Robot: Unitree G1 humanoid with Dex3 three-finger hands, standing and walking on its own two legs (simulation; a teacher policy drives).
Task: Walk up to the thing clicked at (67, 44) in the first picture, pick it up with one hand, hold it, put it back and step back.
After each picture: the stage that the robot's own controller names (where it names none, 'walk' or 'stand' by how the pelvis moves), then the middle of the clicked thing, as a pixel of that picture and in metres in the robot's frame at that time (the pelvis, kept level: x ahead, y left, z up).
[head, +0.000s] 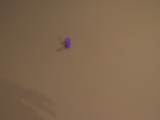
stand; (67, 43) +1.38 +0.16 -0.72
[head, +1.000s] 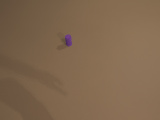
walk; (68, 40) +1.23 +0.23 -0.71
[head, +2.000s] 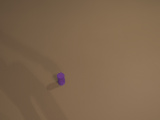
walk; (61, 79) +0.82 +0.22 -0.71
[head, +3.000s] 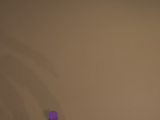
walk; (53, 117) +0.49 +0.19 -0.70
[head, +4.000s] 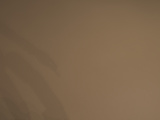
stand; out of the picture +0.39 +0.18 -0.71
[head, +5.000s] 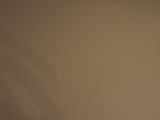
stand; out of the picture +0.38 +0.20 -0.72
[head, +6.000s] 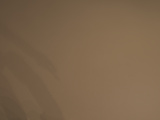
stand; out of the picture +0.37 +0.20 -0.73
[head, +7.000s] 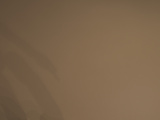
stand; out of the picture +0.37 +0.20 -0.73
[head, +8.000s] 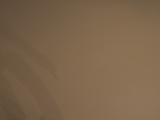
stand; out of the picture +0.37 +0.20 -0.73
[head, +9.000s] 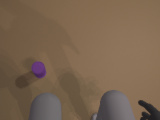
go down; (39, 70) +0.45 +0.19 -0.42
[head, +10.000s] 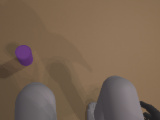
go down; (24, 56) +0.48 +0.20 -0.31
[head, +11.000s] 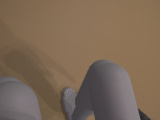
close in; out of the picture +0.47 +0.24 -0.24
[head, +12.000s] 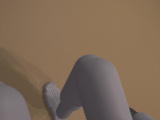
close; out of the picture +0.46 +0.26 -0.23
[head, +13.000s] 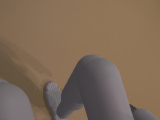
lift; out of the picture +0.44 +0.24 -0.24
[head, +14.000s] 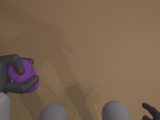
lift; (25, 77) +0.35 +0.19 -0.03
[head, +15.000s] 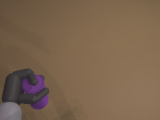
hold; (36, 92) +0.31 +0.17 -0.01
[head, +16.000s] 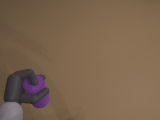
hold; (37, 92) +0.32 +0.17 +0.00
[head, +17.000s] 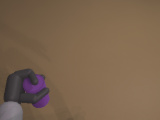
hold; (37, 91) +0.32 +0.17 +0.00
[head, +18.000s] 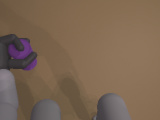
crouch; (24, 56) +0.43 +0.18 -0.08
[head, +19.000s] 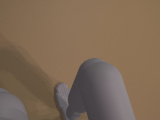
lower; out of the picture +0.48 +0.26 -0.21
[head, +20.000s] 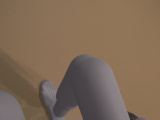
lower; out of the picture +0.46 +0.27 -0.25
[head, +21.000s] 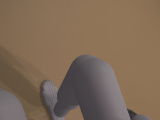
lower; out of the picture +0.46 +0.27 -0.25
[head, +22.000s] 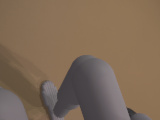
lower; out of the picture +0.46 +0.27 -0.25
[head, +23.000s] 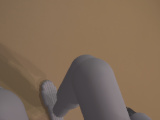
lower; out of the picture +0.46 +0.26 -0.25
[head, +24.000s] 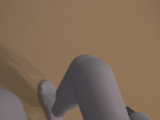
open; out of the picture +0.46 +0.26 -0.25
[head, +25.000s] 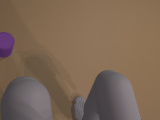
stand; (4, 45) +0.46 +0.23 -0.27
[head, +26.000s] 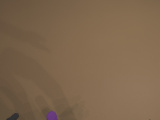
stand; (52, 118) +0.40 +0.17 -0.63
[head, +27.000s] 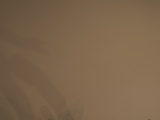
stand; out of the picture +0.40 +0.18 -0.67
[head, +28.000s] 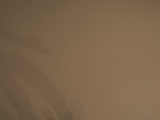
stand; out of the picture +0.40 +0.17 -0.66
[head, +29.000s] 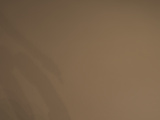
stand; out of the picture +0.41 +0.16 -0.72
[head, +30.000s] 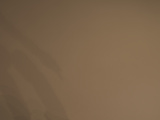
stand; out of the picture +0.39 +0.18 -0.73
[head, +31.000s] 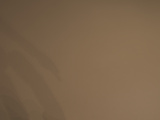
walk; out of the picture +0.39 +0.19 -0.73
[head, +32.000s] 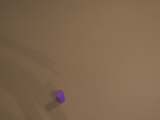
walk; (60, 96) +0.58 +0.22 -0.70
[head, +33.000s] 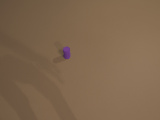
walk; (66, 53) +0.98 +0.14 -0.69
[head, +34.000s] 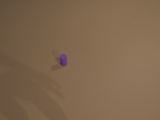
stand; (63, 60) +1.02 +0.19 -0.70
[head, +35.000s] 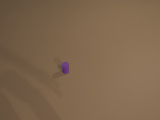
stand; (65, 68) +0.99 +0.17 -0.73
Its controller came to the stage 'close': yes
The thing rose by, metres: 0.71
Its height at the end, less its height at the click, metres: +0.00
